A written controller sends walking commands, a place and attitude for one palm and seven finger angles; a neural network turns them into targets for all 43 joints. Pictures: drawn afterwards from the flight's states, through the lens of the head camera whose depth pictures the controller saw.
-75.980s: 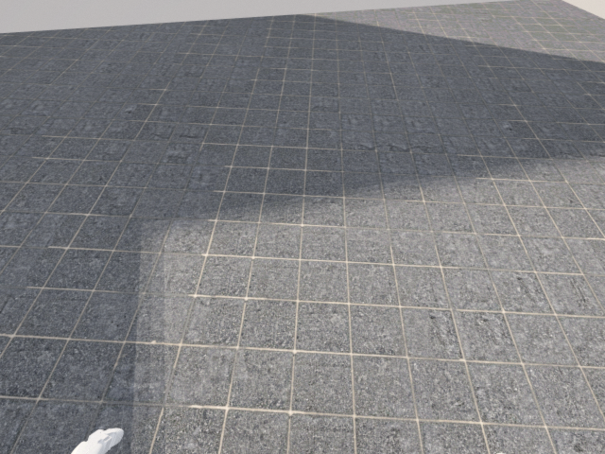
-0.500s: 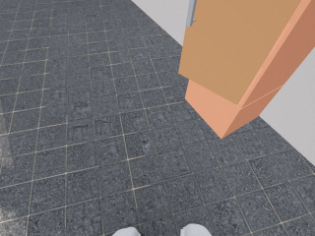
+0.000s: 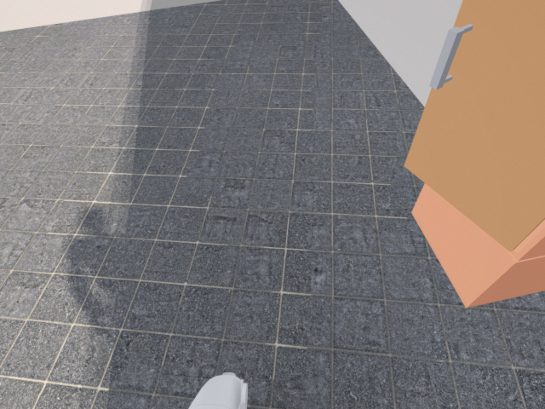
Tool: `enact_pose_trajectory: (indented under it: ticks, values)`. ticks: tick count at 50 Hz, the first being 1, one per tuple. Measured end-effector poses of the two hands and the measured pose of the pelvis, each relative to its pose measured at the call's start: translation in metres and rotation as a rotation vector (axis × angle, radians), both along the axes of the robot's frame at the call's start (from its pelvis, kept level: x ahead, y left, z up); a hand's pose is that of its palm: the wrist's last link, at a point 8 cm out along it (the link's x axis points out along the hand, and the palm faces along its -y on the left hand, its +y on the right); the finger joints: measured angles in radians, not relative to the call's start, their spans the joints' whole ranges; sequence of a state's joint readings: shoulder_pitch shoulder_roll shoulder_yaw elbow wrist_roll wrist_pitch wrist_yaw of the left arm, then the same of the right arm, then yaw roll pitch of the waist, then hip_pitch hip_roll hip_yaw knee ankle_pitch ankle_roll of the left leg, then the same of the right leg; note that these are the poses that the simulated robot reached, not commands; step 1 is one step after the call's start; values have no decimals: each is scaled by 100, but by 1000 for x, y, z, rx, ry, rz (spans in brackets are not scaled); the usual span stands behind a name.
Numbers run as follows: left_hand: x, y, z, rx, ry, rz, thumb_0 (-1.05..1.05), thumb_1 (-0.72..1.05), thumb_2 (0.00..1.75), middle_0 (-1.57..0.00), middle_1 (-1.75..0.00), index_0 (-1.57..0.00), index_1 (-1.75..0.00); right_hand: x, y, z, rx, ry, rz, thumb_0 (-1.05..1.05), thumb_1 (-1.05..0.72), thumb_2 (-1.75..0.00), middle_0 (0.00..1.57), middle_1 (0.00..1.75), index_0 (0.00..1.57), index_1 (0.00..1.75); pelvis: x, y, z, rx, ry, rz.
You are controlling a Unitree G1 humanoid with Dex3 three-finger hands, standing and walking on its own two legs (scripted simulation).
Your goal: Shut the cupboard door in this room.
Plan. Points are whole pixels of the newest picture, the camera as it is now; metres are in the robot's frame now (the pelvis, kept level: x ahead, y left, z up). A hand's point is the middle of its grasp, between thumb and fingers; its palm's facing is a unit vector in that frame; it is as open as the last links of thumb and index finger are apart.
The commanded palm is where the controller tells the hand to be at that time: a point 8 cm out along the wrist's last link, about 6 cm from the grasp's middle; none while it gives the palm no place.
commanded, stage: walk to a spot facing it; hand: left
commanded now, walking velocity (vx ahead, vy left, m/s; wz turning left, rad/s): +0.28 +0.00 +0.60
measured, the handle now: (451, 57) +0.86 -0.42 +0.04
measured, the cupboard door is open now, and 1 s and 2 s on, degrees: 20 20 20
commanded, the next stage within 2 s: turn to face it in 0.58 s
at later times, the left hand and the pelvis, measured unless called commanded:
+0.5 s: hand (120, 404) +0.16 +0.29 -0.18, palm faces +0.30 -0.93 -0.21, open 7.4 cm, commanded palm none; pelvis +0.15 +0.08 -0.01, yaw +16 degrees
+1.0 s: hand (161, 290) +0.36 +0.26 -0.17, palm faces +0.28 -0.93 -0.24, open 7.2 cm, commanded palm none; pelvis +0.34 +0.06 -0.01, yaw +15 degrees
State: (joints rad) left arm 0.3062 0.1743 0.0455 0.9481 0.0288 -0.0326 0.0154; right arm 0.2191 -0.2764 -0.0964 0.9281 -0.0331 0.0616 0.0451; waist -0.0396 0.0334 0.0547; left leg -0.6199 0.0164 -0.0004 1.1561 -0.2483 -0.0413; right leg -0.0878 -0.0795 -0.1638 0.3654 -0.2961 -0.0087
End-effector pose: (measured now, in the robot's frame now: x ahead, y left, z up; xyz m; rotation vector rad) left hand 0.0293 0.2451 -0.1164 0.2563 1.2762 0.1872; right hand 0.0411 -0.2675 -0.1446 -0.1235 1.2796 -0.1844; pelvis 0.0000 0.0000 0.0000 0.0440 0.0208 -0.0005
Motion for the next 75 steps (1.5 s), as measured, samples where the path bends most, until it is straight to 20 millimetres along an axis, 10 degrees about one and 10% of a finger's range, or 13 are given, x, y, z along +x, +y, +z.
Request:
enact_pose_trajectory:
  ticks: [11,16,27,40,48,60,66,75]
  values:
    - [-89,-4,-25,-78,244,310,1,90,90,-20,-30,-20,-29,190,76,-4,12,-115,344,1,-91,-90,19,29,19,30,62,26,-19,-19,-7,174]
    - [-79,21,-46,-116,314,367,1,90,90,-20,-30,-20,-29,259,118,-3,-10,-267,414,0,-91,-90,19,29,20,30,94,55,-37,-31,-23,216]
    - [148,91,-22,-68,-153,281,1,91,90,-19,-30,-20,-29,239,128,10,-32,-58,352,0,-91,-90,20,30,20,30,168,77,-7,-37,-39,288]
    - [347,85,-14,-29,-304,174,1,91,90,-20,-30,-20,-29,233,103,-21,-8,282,219,0,-91,-90,20,30,20,30,293,70,-25,-8,-23,317]
    - [324,52,-21,-55,-110,260,0,92,90,-20,-30,-20,-29,328,102,-17,3,187,239,1,-91,-90,20,29,20,30,332,60,-11,-10,-28,282]
    - [292,74,-24,-60,52,274,0,92,90,-20,-30,-20,-29,447,133,1,-9,-90,257,0,-91,-90,19,29,20,30,349,78,-8,-41,17,166]
    - [304,102,-41,-97,50,231,1,91,90,-20,-30,-20,-29,461,150,15,-60,-196,216,0,-91,-90,20,29,20,30,349,104,-15,-60,26,91]
    - [374,139,-33,-103,-7,64,1,91,90,-20,-30,-20,-29,412,148,33,-128,-138,106,0,-91,-90,20,30,20,30,355,123,-3,-90,-3,-32]
